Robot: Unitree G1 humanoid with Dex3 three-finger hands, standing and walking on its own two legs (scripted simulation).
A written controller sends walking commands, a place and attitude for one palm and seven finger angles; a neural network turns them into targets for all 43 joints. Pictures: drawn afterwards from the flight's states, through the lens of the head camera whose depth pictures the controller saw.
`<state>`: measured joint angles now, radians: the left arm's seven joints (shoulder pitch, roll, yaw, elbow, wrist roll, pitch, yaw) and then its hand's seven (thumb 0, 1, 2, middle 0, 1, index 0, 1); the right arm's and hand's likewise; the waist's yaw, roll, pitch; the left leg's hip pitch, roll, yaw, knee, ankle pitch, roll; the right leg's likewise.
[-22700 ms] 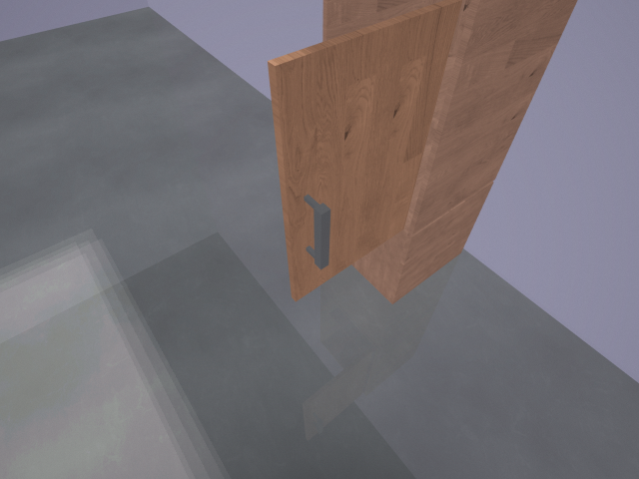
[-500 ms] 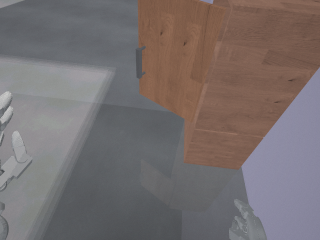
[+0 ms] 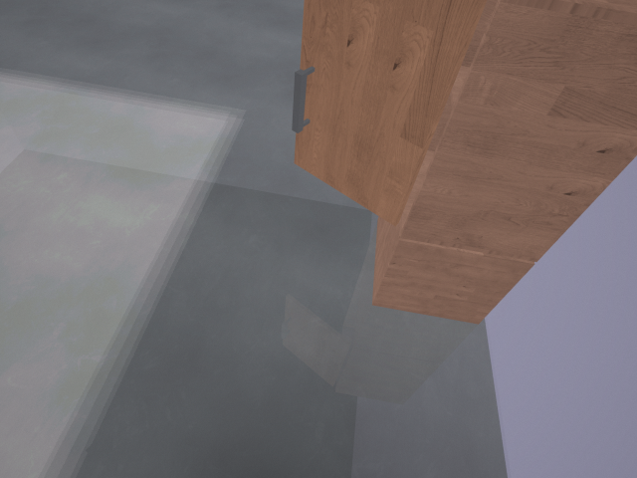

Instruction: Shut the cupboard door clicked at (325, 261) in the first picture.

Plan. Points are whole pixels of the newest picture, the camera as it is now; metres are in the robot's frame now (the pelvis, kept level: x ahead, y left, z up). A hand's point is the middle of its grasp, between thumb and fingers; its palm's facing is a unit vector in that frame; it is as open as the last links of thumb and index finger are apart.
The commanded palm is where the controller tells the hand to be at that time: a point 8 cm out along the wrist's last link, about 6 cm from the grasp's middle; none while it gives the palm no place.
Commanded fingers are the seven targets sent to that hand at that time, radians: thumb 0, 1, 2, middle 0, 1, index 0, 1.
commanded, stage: let the arm hang, fingers relaxed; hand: left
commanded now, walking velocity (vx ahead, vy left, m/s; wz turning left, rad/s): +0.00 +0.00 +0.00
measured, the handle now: (303, 100) +0.99 +0.09 -0.09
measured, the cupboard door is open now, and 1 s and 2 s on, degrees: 60 60 60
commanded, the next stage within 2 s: look to check the result in 0.66 s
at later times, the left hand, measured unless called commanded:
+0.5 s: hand out of the picture +0.02 +0.19 -0.17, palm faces -0.02 -0.98 -0.20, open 7.3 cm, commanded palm none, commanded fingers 0.00 0.90 0.90 -0.20 -0.30 -0.20 -0.30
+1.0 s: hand out of the picture +0.03 +0.20 -0.17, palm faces -0.03 -0.97 -0.23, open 7.3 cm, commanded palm none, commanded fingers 0.00 0.90 0.90 -0.20 -0.30 -0.20 -0.30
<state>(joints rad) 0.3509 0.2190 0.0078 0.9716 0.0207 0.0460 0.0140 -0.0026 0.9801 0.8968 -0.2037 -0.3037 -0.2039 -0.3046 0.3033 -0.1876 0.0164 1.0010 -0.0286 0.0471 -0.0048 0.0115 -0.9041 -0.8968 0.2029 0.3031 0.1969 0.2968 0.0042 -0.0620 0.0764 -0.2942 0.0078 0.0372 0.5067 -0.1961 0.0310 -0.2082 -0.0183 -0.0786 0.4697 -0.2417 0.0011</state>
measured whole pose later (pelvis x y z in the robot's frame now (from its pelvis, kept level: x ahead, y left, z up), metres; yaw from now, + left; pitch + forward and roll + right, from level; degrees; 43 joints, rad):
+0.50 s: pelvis +0.00 +0.01 +0.00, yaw -2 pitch -2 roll +0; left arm 0.28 0.17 0.01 1.10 0.03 0.00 0.03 0.00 0.91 0.90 -0.20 -0.30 -0.20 -0.30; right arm 0.28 -0.16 -0.01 1.09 -0.02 0.01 -0.02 0.01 -0.91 -0.90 0.20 0.30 0.20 0.30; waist -0.01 0.00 0.01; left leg -0.24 -0.01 0.08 0.42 -0.16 0.05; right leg -0.18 -0.04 -0.03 0.43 -0.21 0.02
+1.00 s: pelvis +0.02 +0.00 +0.01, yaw -2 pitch -2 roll +0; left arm 0.26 0.20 0.01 1.14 0.02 0.00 0.02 0.00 0.91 0.90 -0.20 -0.30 -0.20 -0.30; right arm 0.24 -0.19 -0.01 1.11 -0.02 0.00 -0.03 0.01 -0.90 -0.90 0.20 0.30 0.20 0.30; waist -0.01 0.00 0.05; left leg -0.19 -0.01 0.08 0.39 -0.18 0.04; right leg -0.13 -0.03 -0.04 0.39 -0.22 0.01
